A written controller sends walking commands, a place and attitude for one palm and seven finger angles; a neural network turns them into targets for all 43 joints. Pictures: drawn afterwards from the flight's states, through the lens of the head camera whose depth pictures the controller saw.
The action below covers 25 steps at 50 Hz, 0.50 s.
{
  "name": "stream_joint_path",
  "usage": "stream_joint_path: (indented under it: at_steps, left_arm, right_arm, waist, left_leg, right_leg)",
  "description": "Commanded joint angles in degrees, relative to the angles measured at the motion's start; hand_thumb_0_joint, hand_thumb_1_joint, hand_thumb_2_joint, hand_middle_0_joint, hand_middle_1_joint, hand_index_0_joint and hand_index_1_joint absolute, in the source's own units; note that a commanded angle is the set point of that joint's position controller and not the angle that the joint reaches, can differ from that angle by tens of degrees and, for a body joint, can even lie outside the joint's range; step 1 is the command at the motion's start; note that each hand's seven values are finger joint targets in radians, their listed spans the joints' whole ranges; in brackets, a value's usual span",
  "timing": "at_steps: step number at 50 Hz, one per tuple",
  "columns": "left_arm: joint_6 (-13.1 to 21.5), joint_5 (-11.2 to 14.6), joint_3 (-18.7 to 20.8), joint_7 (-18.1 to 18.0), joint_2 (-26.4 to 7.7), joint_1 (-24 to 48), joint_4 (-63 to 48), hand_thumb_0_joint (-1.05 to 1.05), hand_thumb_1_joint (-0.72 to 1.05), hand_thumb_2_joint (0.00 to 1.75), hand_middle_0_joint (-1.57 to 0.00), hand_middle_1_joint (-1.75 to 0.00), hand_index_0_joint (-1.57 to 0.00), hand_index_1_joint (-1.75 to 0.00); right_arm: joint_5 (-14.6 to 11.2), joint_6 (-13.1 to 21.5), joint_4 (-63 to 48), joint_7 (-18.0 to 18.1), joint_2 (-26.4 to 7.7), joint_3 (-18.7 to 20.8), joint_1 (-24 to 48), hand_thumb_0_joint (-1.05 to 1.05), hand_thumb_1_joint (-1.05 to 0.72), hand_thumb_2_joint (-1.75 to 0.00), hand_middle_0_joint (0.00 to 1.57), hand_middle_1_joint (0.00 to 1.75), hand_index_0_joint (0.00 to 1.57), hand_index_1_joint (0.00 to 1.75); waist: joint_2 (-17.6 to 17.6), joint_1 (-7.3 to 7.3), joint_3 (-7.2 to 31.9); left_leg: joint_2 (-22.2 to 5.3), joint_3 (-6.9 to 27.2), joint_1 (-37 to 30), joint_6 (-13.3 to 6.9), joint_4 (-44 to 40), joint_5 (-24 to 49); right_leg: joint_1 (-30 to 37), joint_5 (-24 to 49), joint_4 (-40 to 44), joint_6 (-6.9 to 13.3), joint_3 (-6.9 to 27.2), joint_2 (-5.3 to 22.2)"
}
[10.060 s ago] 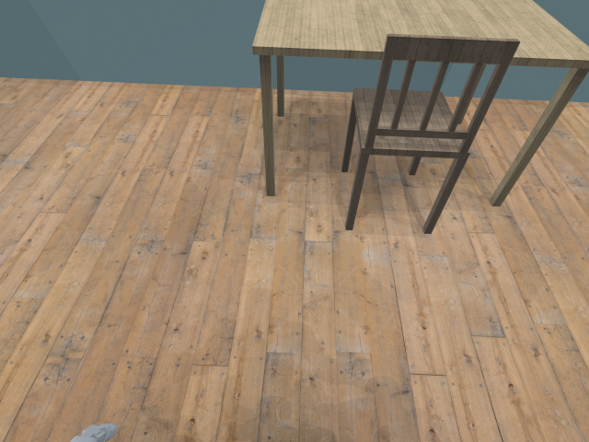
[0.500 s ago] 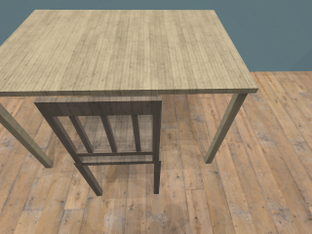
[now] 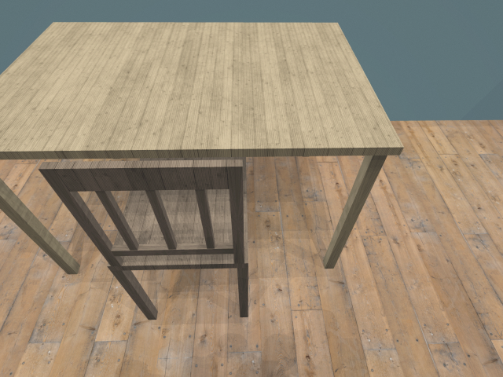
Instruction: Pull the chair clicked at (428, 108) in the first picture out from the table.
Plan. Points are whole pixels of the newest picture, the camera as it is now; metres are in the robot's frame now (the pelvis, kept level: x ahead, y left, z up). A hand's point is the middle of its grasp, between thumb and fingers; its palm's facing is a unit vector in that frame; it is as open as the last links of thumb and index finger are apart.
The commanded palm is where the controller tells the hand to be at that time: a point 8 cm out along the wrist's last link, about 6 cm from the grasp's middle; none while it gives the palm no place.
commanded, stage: look again from close up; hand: left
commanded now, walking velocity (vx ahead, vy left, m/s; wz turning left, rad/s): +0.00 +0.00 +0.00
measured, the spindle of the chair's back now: (163, 220) +0.45 +0.23 -0.11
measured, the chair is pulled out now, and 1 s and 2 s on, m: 0.00 0.00 0.00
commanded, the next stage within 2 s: raise the hand toward the chair's back in 0.50 s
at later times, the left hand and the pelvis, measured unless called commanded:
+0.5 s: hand out of the picture +0.00 +0.16 -0.17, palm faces +0.02 -0.98 -0.19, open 7.3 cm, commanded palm none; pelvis +0.00 -0.01 +0.00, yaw +0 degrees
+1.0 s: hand (162, 375) +0.14 +0.15 -0.08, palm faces +0.06 -1.00 +0.05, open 9.0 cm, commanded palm +0.11 +0.23 -0.06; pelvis -0.05 -0.01 -0.09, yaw +2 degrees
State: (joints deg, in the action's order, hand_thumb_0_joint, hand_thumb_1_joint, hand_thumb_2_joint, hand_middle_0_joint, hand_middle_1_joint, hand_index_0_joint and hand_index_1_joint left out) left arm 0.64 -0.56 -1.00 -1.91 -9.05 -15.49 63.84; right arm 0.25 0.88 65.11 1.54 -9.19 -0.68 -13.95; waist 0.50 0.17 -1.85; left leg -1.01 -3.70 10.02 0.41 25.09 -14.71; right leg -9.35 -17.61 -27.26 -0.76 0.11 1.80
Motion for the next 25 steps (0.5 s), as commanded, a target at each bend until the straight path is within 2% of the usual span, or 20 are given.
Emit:
stream_joint_path:
  at_steps: [1,3,8,11,17,21,25]
  left_arm:
    - [1.0,-0.2,1.4,-0.4,-6.6,-4.1,-1.4,0.0,0.9,0.9,-0.2,-0.3,-0.2,-0.3]
    - [1.1,-0.2,1.5,-0.4,-6.6,-4.1,-1.5,0.0,0.9,0.9,-0.2,-0.3,-0.2,-0.3]
    - [1.2,-0.2,1.5,-0.3,-6.7,-4.4,-1.5,0.0,0.9,0.9,-0.2,-0.3,-0.2,-0.3]
    - [1.1,-0.2,1.5,-0.3,-6.7,-4.3,-1.3,0.0,0.9,0.9,-0.2,-0.3,-0.2,-0.3]
    - [1.1,-0.2,1.5,-0.2,-6.6,-4.6,-1.4,0.0,0.9,0.9,-0.2,-0.3,-0.2,-0.3]
    - [1.2,-0.1,1.6,-0.2,-6.6,-4.6,-1.3,0.0,0.9,0.9,-0.2,-0.3,-0.2,-0.3]
    - [1.3,-0.1,1.7,-0.2,-6.6,-4.7,-1.2,0.0,0.9,0.9,-0.2,-0.3,-0.2,-0.3]
  right_arm:
    - [0.2,0.8,-1.4,0.1,-5.3,0.9,-2.7,0.0,-0.9,-0.9,0.2,0.3,0.2,0.3]
    - [0.2,0.7,-1.3,0.1,-5.2,0.9,-2.4,0.0,-0.9,-0.9,0.2,0.3,0.2,0.3]
    - [0.2,0.8,-1.2,0.2,-5.3,0.9,-2.5,0.0,-0.9,-0.9,0.2,0.3,0.2,0.3]
    - [0.2,0.7,-1.1,0.2,-5.1,0.8,-2.5,0.0,-0.9,-0.9,0.2,0.3,0.2,0.3]
    - [0.2,0.6,-1.0,0.2,-4.9,0.9,-2.6,0.0,-0.9,-0.9,0.2,0.3,0.2,0.3]
    - [0.3,0.9,-1.0,0.2,-5.3,0.9,-3.0,0.0,-0.9,-0.9,0.2,0.3,0.2,0.3]
    - [0.3,0.8,-0.9,0.3,-5.3,0.9,-2.8,0.0,-0.9,-0.9,0.2,0.3,0.2,0.3]
  waist:
    - [0.3,0.11,-0.3]
    - [0.4,0.17,-1.1]
    - [0.0,0.21,0.2]
    - [-0.5,0.16,-0.9]
    - [0.4,0.29,-1.6]
    - [-0.3,0.22,0.1]
    - [0.1,0.28,-0.6]
  left_leg:
    - [-4.5,3.7,-1.9,-1.5,-3.4,11.1]
    - [-4.5,3.7,-1.5,-1.4,-3.5,10.7]
    - [-4.6,3.7,-2.1,-1.3,-3.3,11.9]
    - [-4.5,3.7,-1.7,-1.2,-3.7,11.0]
    - [-4.6,3.7,-1.8,-1.1,-4.1,10.3]
    - [-4.7,3.9,-2.3,-1.2,-3.9,11.7]
    - [-4.8,3.7,-2.1,-1.1,-3.9,11.8]
  right_leg:
    - [-2.4,15.9,4.8,2.0,3.7,4.4]
    - [-2.6,15.8,5.1,2.1,3.8,4.4]
    - [-1.8,17.2,5.0,2.2,3.6,4.3]
    - [-2.4,15.7,5.5,2.2,3.6,4.3]
    - [-2.7,14.7,6.1,2.2,3.4,4.0]
    - [-2.0,15.6,5.7,2.3,3.5,4.1]
    - [-2.2,16.3,5.7,2.3,3.5,4.1]
